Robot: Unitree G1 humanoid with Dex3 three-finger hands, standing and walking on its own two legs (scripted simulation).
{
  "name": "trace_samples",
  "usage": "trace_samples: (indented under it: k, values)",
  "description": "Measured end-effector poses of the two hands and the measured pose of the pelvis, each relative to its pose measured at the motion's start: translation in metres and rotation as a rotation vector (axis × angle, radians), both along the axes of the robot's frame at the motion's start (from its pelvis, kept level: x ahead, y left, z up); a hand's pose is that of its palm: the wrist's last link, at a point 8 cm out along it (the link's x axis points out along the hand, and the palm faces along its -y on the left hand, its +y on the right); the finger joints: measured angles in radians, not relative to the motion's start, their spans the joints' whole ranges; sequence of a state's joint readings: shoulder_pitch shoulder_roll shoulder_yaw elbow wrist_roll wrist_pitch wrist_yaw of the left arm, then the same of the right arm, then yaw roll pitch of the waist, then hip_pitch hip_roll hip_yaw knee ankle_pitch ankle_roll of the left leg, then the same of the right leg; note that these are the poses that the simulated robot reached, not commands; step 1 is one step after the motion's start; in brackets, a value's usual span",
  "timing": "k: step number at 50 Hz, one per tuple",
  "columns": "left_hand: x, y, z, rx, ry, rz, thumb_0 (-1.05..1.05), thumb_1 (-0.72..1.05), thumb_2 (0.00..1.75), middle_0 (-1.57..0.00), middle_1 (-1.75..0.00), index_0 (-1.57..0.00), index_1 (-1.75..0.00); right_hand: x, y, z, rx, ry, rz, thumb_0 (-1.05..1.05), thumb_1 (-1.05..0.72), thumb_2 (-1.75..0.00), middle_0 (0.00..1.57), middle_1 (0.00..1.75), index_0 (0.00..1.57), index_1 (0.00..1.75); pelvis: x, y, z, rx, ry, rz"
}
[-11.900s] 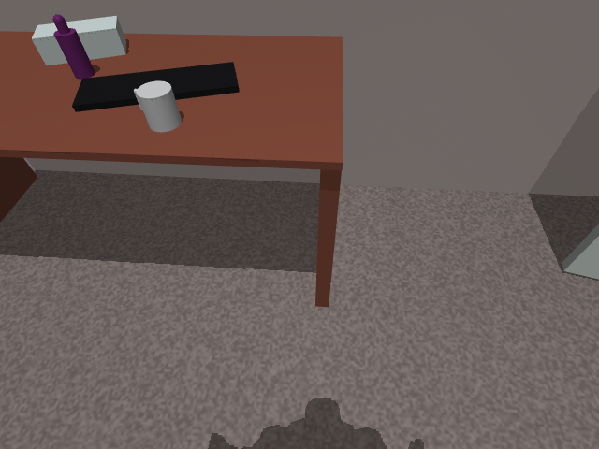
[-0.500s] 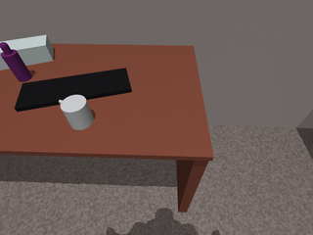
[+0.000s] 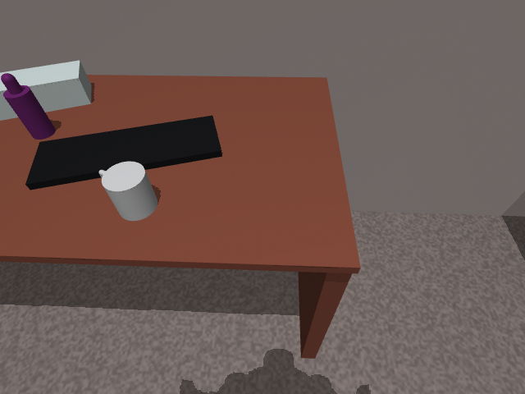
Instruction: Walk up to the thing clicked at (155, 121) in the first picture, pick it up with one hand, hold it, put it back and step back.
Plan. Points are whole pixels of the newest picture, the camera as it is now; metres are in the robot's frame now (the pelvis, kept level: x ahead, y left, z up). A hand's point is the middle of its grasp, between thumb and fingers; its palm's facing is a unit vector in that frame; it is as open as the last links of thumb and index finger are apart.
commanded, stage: stand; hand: left
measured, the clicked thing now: (125, 188) +0.49 +0.32 -0.01
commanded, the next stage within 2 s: rise first in 0.52 s
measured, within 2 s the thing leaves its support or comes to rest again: neither
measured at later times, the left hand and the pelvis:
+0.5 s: hand out of the picture +0.07 +0.25 -0.16, palm faces -0.03 -0.94 -0.34, open 7.4 cm; pelvis +0.00 +0.00 +0.00, yaw +0 degrees
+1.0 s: hand (112, 375) +0.16 +0.27 -0.09, palm faces +0.27 -0.90 -0.34, open 13.9 cm; pelvis -0.01 +0.00 -0.01, yaw +1 degrees
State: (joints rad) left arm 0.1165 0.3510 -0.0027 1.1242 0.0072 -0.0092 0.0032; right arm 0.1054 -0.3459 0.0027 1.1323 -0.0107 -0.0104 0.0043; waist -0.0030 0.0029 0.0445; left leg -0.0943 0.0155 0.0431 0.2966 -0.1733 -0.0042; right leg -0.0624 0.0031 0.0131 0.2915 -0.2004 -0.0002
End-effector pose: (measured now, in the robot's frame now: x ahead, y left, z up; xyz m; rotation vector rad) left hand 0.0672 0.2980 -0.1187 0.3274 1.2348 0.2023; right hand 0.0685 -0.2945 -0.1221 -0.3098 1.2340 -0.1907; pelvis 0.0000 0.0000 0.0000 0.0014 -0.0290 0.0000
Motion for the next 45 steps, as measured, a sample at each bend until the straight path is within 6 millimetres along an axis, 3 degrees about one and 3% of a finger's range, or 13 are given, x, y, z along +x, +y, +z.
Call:
trace_samples:
  k: [32,36,41,45]
  values:
    - [0.001,-0.002,-0.001,-0.003,0.001,0.003,0.01,0.91,0.9,-0.2,-0.3,-0.2,-0.3,0.001,-0.002,0.0,-0.004,0.004,0.0,0.01,-0.9,-0.9,0.2,0.3,0.21,0.3,0.003,-0.001,0.0,-0.001,0.0,0.001]
    - [0.027,-0.009,0.003,-0.019,-0.158,0.046,0.01,0.84,0.83,-0.16,-0.24,-0.16,-0.25,0.027,0.008,0.004,0.017,-0.162,-0.032,0.01,-0.83,-0.83,0.16,0.24,0.16,0.24,-0.007,-0.001,-0.004,-0.002,0.021,0.013]
    - [0.065,-0.012,0.017,-0.019,-0.347,0.081,0.01,0.62,0.6,-0.12,-0.16,-0.11,-0.16,0.067,0.015,0.011,0.025,-0.315,-0.056,0.01,-0.62,-0.61,0.11,0.14,0.11,0.14,-0.015,0.0,-0.009,-0.005,0.063,0.012]
    - [0.075,-0.006,0.034,0.005,-0.439,0.096,0.01,0.4,0.41,-0.09,-0.12,-0.1,-0.11,0.082,0.02,0.02,0.031,-0.382,-0.055,0.01,-0.4,-0.42,0.08,0.1,0.08,0.1,-0.014,0.0,-0.009,-0.005,0.074,0.017]
